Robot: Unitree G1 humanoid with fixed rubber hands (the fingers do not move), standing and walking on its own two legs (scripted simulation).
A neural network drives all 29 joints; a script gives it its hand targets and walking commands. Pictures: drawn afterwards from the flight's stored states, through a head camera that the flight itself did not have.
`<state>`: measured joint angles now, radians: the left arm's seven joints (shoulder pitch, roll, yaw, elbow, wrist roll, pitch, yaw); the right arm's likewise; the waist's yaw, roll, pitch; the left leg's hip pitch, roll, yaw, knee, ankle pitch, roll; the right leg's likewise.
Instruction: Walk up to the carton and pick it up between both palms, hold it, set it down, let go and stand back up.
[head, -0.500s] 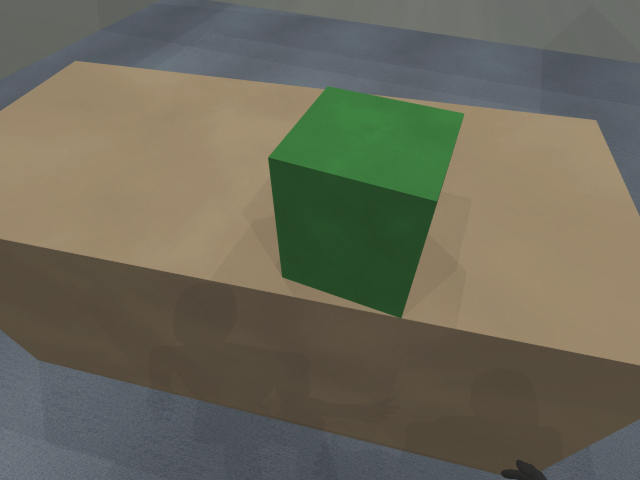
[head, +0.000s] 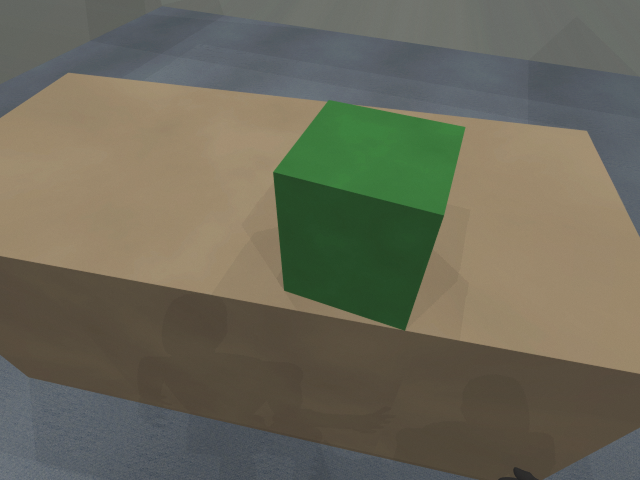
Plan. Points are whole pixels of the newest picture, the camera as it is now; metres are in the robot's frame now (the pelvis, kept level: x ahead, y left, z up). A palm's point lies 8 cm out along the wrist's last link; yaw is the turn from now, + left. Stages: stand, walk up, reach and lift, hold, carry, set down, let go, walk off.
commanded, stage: walk up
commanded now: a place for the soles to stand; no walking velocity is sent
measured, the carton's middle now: (367, 215) +0.50 -0.05 +0.05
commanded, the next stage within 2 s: reach and lift in 0.42 s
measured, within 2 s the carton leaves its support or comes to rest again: neither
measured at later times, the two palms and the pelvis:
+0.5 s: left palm out of the picture +0.10 +0.27 -0.11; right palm out of the picture +0.11 -0.26 -0.11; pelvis -0.01 +0.00 -0.01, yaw -3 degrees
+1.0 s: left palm out of the picture +0.16 +0.26 -0.06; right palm out of the picture +0.12 -0.22 -0.04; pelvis -0.02 +0.00 +0.01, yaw -6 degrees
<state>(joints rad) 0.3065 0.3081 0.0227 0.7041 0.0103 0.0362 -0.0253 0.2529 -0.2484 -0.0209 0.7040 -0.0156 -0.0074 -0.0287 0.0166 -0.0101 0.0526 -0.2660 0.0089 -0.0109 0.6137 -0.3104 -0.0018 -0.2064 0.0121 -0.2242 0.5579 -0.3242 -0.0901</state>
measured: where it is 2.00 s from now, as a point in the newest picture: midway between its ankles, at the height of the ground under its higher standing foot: outside the picture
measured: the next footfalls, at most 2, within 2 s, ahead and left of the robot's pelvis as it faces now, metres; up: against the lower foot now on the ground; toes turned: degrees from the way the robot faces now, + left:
none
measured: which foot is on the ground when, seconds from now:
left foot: down 0.00-1.00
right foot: down 0.00-1.00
